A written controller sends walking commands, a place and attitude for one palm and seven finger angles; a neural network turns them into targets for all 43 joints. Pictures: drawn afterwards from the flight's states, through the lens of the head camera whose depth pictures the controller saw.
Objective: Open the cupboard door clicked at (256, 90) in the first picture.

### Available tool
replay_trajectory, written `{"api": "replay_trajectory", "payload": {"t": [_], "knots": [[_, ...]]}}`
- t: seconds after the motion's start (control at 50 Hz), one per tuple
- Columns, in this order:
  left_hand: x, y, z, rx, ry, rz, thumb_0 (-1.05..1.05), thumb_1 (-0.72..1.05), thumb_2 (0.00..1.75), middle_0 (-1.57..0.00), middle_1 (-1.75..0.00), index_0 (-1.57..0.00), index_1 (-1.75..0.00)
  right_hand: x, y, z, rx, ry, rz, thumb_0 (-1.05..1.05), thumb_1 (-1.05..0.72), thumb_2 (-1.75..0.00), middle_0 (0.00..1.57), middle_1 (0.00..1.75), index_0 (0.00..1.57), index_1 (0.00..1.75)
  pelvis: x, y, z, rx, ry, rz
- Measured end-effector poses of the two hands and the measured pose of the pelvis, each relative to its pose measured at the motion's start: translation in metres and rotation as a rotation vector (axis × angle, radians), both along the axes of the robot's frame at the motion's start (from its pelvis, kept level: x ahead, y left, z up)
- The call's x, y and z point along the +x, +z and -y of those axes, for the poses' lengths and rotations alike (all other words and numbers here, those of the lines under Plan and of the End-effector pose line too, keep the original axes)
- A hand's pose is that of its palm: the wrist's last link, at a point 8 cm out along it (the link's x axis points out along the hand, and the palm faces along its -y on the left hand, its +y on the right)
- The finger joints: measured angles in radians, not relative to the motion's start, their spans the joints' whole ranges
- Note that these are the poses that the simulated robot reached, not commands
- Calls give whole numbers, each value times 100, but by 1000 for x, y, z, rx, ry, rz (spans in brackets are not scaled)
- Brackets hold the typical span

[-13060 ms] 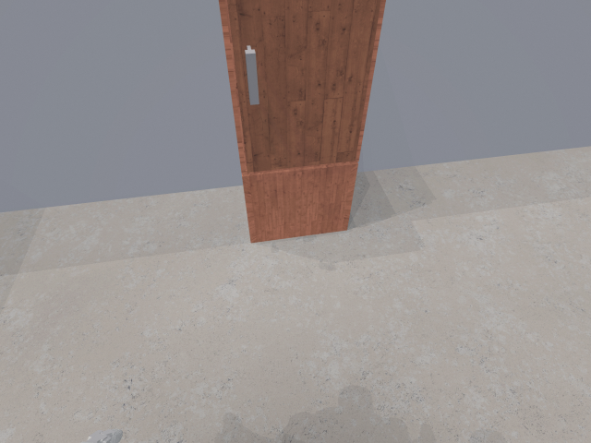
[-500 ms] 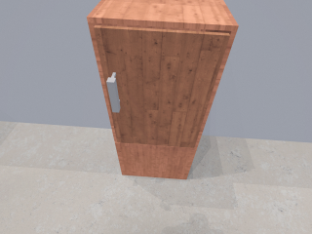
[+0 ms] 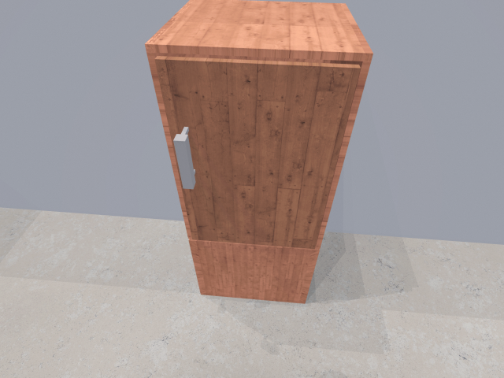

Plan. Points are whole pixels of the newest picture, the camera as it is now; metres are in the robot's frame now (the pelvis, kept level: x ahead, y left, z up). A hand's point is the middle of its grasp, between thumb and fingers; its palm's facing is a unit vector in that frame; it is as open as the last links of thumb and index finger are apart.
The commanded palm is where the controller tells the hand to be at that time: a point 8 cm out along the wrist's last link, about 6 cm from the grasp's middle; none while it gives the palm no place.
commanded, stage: come to a stop and stand still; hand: left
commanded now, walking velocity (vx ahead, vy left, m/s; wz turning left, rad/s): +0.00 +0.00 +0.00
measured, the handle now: (187, 157) +0.60 +0.20 +0.02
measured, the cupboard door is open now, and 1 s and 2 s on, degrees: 0 0 0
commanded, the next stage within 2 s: look again from close up in 0.40 s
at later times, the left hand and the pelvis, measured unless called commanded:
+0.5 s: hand out of the picture +0.03 +0.20 -0.16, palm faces -0.01 -0.97 -0.26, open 7.4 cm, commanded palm none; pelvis -0.01 -0.01 +0.01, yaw +0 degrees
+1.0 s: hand out of the picture -0.02 +0.17 -0.17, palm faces +0.03 -0.99 -0.16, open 7.4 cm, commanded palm none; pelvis +0.00 +0.01 +0.01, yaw +0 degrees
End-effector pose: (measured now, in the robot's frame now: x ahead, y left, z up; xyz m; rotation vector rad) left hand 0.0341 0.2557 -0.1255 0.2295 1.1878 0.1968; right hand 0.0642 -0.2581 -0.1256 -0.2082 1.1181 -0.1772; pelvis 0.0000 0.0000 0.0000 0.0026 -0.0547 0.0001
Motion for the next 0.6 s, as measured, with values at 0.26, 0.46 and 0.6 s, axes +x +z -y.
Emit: {"api": "replay_trajectory", "payload": {"t": [0.26,0.46,0.6], "knots": [[5,4,4,-3,-31,-2,1,91,90,-20,-30,-20,-30,-21,6,22,-30,10,-80,0,-90,-89,20,30,20,30,-8,5,9,-4,4,-6],[-3,0,5,-15,-25,-50,1,91,90,-20,-30,-20,-30,-48,1,13,-10,-9,-176,0,-90,-89,20,30,20,30,-8,7,7,-5,7,-7],[-14,-5,11,-37,-10,-88,1,91,90,-20,-30,-20,-30,-55,-3,-3,18,-15,-208,0,-90,-89,20,30,20,30,-7,8,4,-6,9,-8]]}}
